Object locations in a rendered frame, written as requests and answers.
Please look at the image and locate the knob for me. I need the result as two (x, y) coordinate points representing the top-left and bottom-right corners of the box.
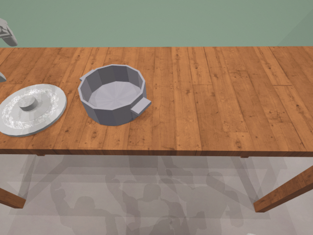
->
(18, 95), (38, 111)

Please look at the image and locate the table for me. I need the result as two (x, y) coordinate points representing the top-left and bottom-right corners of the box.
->
(0, 46), (313, 212)

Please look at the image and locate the pot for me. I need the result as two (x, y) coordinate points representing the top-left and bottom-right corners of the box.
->
(78, 64), (152, 126)

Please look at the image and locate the left robot hand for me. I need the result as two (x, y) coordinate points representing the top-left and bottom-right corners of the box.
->
(0, 18), (18, 82)

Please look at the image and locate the lid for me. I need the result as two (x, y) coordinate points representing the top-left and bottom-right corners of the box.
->
(0, 84), (67, 137)

